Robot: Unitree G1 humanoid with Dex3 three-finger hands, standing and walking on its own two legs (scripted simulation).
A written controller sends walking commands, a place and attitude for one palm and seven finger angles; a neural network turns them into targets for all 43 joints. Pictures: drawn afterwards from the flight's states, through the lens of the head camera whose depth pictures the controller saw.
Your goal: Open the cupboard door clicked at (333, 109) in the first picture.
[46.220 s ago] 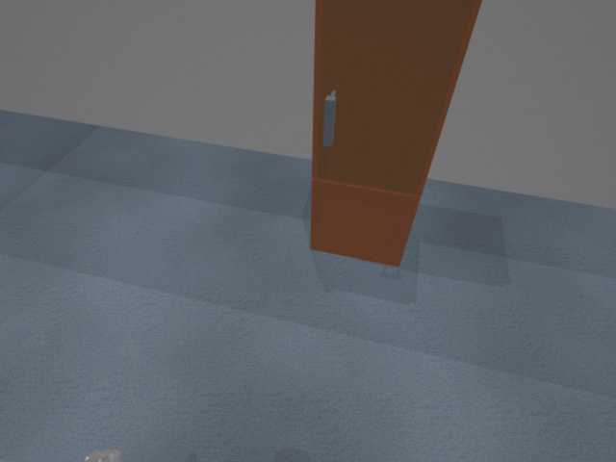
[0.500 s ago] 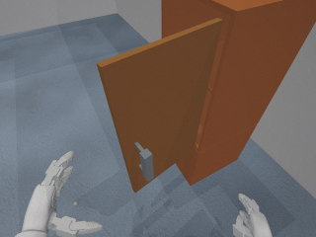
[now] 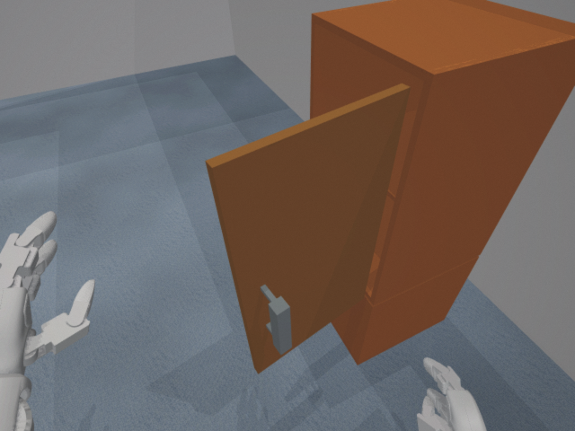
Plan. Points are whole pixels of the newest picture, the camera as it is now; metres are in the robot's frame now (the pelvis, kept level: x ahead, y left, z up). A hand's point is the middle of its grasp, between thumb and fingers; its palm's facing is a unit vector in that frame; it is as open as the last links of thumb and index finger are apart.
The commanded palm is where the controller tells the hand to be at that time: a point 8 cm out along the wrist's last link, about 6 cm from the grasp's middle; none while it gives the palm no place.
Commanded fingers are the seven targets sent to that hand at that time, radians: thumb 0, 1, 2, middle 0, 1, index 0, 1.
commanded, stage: draw the hand back to the body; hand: left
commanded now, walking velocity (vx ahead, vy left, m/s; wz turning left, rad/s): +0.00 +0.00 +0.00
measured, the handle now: (274, 318) +0.34 +0.08 -0.10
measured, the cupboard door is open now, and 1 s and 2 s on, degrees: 100 100 100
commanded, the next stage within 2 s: step back with the hand held close in 0.40 s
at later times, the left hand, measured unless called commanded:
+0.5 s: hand (77, 319) +0.17 +0.24 +0.16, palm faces +0.45 -0.79 -0.41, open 7.4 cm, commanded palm +0.13 +0.28 +0.18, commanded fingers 0.00 0.90 0.90 -0.20 -0.30 -0.20 -0.30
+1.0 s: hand (54, 338) +0.16 +0.26 +0.15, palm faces +0.34 -0.78 -0.53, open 7.4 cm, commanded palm +0.10 +0.30 +0.18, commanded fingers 0.00 0.90 0.90 -0.20 -0.30 -0.20 -0.30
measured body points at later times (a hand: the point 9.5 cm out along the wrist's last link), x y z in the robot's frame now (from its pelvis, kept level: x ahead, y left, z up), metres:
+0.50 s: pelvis -0.01 -0.02 +0.00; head -0.03 -0.04 +0.45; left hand +0.14 +0.28 +0.18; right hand +0.17 -0.24 -0.08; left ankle -0.03 +0.09 -0.74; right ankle -0.01 -0.12 -0.74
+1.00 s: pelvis -0.05 +0.01 +0.00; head -0.03 +0.00 +0.45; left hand +0.13 +0.30 +0.18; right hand +0.12 -0.24 -0.08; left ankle -0.03 +0.09 -0.74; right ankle -0.01 -0.12 -0.74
